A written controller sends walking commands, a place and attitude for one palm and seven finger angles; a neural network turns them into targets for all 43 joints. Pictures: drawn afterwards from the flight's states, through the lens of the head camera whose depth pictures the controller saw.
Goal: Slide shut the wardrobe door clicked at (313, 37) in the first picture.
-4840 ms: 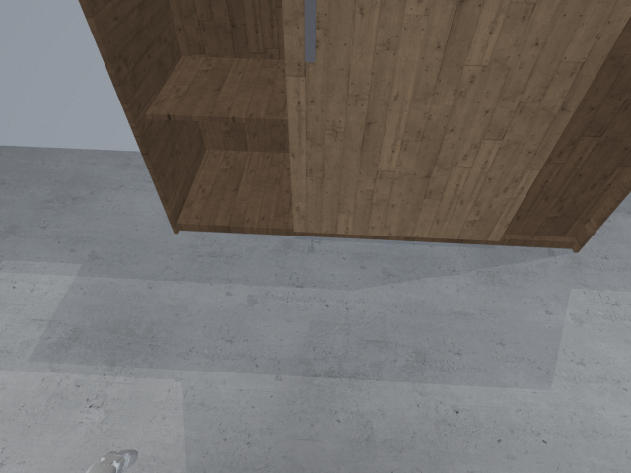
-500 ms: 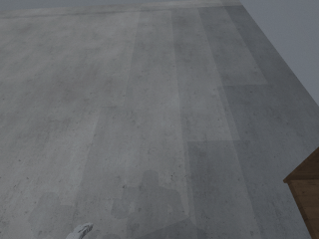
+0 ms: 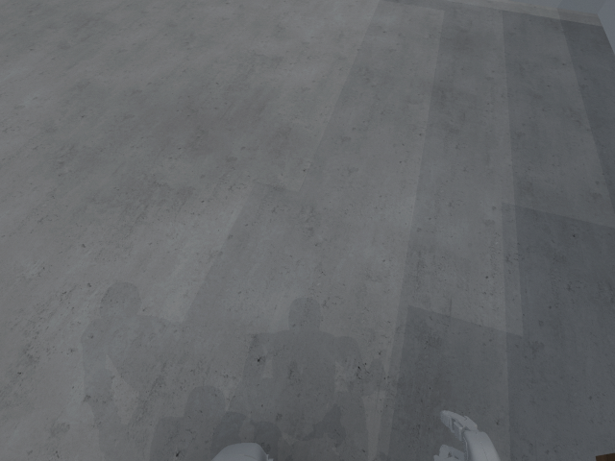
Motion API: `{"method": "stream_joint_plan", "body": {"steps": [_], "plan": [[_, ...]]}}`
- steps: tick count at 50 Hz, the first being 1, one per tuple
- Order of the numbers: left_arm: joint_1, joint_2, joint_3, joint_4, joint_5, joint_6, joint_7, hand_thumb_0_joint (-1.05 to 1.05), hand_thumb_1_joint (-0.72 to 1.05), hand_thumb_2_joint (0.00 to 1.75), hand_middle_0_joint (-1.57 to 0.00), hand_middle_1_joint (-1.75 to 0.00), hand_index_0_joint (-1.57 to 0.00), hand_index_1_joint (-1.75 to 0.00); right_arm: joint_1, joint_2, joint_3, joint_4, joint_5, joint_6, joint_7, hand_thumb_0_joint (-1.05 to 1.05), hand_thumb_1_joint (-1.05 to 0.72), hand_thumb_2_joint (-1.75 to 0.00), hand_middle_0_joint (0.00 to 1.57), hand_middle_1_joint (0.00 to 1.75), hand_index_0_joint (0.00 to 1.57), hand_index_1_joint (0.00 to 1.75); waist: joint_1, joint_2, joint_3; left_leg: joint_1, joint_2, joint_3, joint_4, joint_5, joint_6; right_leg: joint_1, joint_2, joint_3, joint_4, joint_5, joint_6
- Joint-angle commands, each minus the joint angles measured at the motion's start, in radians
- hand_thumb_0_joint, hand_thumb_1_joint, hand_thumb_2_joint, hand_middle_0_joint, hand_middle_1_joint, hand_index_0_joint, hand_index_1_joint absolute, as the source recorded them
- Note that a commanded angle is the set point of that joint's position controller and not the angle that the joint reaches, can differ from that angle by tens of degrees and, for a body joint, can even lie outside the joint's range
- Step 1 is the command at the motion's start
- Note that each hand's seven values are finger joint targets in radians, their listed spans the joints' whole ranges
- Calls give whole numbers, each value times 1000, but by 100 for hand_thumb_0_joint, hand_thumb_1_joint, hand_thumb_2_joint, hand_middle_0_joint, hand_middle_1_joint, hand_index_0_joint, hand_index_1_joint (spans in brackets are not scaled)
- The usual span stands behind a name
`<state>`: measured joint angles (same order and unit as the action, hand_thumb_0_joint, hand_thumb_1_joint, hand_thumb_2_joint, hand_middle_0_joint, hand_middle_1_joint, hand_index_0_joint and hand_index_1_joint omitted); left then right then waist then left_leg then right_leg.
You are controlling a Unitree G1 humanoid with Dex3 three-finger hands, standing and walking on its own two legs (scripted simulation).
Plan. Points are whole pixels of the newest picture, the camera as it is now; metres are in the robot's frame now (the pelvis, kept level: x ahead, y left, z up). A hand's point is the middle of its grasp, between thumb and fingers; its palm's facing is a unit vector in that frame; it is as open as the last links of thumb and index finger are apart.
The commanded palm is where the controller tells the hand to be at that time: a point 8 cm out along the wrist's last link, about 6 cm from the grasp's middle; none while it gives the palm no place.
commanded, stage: turn to face it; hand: right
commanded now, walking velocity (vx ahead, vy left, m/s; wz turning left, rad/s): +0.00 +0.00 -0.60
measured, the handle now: out of the picture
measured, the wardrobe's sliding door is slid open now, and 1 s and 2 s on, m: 0.50 0.50 0.50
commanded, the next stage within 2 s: none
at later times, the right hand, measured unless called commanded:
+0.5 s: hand out of the picture +0.04 -0.27 -0.16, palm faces +0.31 +0.91 -0.26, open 7.3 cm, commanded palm none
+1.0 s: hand out of the picture -0.01 -0.17 -0.13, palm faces +0.57 +0.78 -0.26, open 7.3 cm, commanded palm none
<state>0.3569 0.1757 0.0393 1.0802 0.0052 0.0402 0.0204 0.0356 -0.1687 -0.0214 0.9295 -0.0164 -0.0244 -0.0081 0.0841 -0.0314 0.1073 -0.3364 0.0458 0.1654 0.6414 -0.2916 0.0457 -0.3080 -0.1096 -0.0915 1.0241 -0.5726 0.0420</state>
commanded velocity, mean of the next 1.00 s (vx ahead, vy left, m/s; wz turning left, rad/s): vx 0.00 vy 0.00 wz -0.60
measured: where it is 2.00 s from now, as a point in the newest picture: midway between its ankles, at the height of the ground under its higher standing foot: outside the picture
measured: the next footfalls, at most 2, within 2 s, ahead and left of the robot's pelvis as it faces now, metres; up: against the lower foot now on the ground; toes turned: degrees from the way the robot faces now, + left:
right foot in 0.26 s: +0.07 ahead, -0.14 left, +0.00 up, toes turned -19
left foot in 0.74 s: +0.12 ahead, +0.10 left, +0.00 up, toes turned -22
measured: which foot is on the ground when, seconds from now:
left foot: down 0.00-0.26, up 0.28-0.72, down 0.74-1.00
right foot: up 0.00-0.24, down 0.26-0.74, up 0.76-1.00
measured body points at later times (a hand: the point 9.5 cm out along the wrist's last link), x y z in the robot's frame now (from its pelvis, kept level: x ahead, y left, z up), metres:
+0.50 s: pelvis +0.03 -0.04 +0.01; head +0.07 -0.07 +0.46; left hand +0.16 +0.20 -0.12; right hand +0.02 -0.32 -0.14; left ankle +0.04 +0.12 -0.64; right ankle +0.03 -0.13 -0.72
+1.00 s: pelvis +0.04 +0.03 +0.02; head +0.08 +0.03 +0.47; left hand +0.27 +0.20 -0.13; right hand -0.04 -0.21 -0.11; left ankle +0.08 +0.12 -0.72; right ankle -0.05 -0.09 -0.65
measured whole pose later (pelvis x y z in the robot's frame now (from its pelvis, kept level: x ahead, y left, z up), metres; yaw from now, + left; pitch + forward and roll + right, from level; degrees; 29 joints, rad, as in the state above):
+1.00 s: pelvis +0.04 +0.03 +0.02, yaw -36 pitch -1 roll -3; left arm 0.15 0.27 0.09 0.92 0.02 0.09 -0.04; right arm 0.23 -0.17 -0.02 0.87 -0.02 0.01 -0.02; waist 0.01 -0.01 0.09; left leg -0.19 0.13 0.21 0.52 -0.31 0.01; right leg -0.48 -0.04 -0.03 1.06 -0.41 0.09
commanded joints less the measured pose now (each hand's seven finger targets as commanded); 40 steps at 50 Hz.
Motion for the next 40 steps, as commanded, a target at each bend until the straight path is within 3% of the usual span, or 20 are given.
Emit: {"method": "stream_joint_plan", "body": {"steps": [1,7,9,10,11,12,13,14,15,18,20,24,28,31,34,35,36,37,38,40], "plan": [[15,46,14,-66,4,-6,-5,0,90,90,-20,-30,-20,-30,81,-163,-46,-17,-6,5,-30,0,-90,-90,20,30,20,30,-66,156,-125,125,309,-145,-289,542,116,-115,-5,43,67,78,14],[-46,40,27,-118,8,-6,-29,0,90,90,-20,-30,-20,-30,87,-177,-70,-35,-12,20,-32,0,-90,-90,20,30,20,30,-78,197,-111,115,320,-51,-266,345,85,-106,4,-21,-135,131,16],[-46,42,32,-136,10,-11,-34,0,90,90,-20,-30,-20,-30,91,-180,-78,-38,-12,24,-32,0,-90,-90,20,30,20,30,-69,196,-117,117,313,-23,-204,316,55,-67,16,-45,-263,200,13],[-32,52,36,-139,13,-14,-35,0,90,90,-20,-30,-20,-30,91,-181,-82,-43,-8,29,-30,0,-90,-90,20,30,20,30,-58,176,-126,93,300,1,-157,263,30,-13,27,-60,-339,277,10],[-2,76,44,-136,16,-17,-36,0,90,90,-20,-30,-20,-30,94,-171,-83,-49,-2,36,-26,0,-90,-90,20,30,20,30,-38,107,-139,44,279,24,-75,183,-2,67,30,-58,-440,369,2],[33,148,59,-145,21,-26,-36,0,90,90,-20,-30,-20,-30,116,-130,-82,-69,4,45,-21,0,-90,-90,20,30,20,30,-25,-110,-151,-69,190,51,102,-12,-59,128,-82,151,-568,511,-58],[68,251,84,-163,27,-30,-32,0,90,90,-20,-30,-20,-30,91,-74,-69,-113,8,50,-16,0,-90,-90,20,30,20,30,3,-369,-128,-257,68,42,362,-381,-128,162,-320,470,-710,710,-184],[88,266,88,-154,28,-33,-19,0,90,90,-20,-30,-20,-30,39,-91,-67,-133,-4,53,-17,0,-90,-90,20,30,20,30,24,-238,-150,-281,58,-91,529,-354,-112,134,-353,555,-743,625,-241],[48,258,86,-156,25,-37,-9,0,90,90,-20,-30,-20,-30,27,-77,-74,-125,-7,50,-17,0,-90,-90,20,30,20,30,-1,-220,-170,-338,60,-150,600,-275,-111,152,-305,532,-730,583,-222],[-100,189,60,-206,19,-52,-2,0,90,90,-20,-30,-20,-30,101,-110,-83,-70,-5,45,-3,0,-90,-90,20,30,20,30,-65,-129,-167,-295,75,-164,595,-81,-127,145,-172,316,-693,656,-173],[-109,201,63,-215,16,-54,-2,0,90,90,-20,-30,-20,-30,133,-119,-82,-57,-1,50,-3,0,-90,-90,20,30,20,30,-66,-92,-200,-260,61,-161,538,-73,-135,185,-146,277,-681,721,-184],[-92,226,71,-213,16,-43,-7,0,90,90,-20,-30,-20,-30,111,-127,-75,-75,3,54,-7,0,-90,-90,20,30,20,30,-46,-71,-185,-237,45,-160,413,-106,-146,217,-153,317,-684,717,-213],[-113,253,81,-222,18,-29,-15,0,90,90,-20,-30,-20,-30,99,-132,-72,-102,6,55,-9,0,-90,-90,20,30,20,30,-40,-107,-168,-186,22,-157,282,-142,-142,185,-142,372,-683,628,-221],[-151,262,86,-239,21,-19,-20,0,90,90,-20,-30,-20,-30,123,-131,-69,-112,10,50,-11,0,-90,-90,20,30,20,30,-49,-139,-164,-67,-10,-149,153,-144,-127,98,-114,414,-667,608,-212],[-202,263,92,-262,16,-12,-26,0,90,90,-20,-30,-20,-30,215,-147,-70,-105,14,36,-15,0,-90,-90,20,30,20,30,-92,-132,-190,106,-33,-127,-86,-28,-117,19,-67,419,-591,615,-175],[-217,239,90,-273,9,-11,-29,0,90,90,-20,-30,-20,-30,262,-172,-77,-99,11,27,-19,0,-90,-90,20,30,20,30,-118,-64,-200,230,2,-148,-248,60,-107,-71,-20,390,-524,524,-129],[-201,167,80,-293,-1,-9,-36,0,90,90,-20,-30,-20,-30,287,-265,-94,-106,-8,16,-27,0,-90,-90,20,30,20,30,-129,194,-194,355,246,-393,-400,3,-29,-272,109,248,-311,260,-42],[-208,150,76,-316,10,-11,-36,0,90,90,-20,-30,-20,-30,250,-330,-93,-132,-11,21,-26,0,-90,-90,20,30,20,30,-123,353,-157,252,456,-557,-420,68,79,-347,179,132,-72,-12,3],[-223,192,85,-304,21,2,-34,0,90,90,-20,-30,-20,-30,223,-284,-95,-138,-3,16,-34,0,-90,-90,20,30,20,30,-118,314,-149,166,451,-520,-415,99,95,-318,126,186,68,1,-7],[-219,177,83,-265,22,13,-47,0,90,90,-20,-30,-20,-30,124,-224,-72,-152,-4,13,-28,0,-90,-90,20,30,20,30,-64,195,-55,106,326,-333,-355,193,75,-318,88,153,210,137,11]]}}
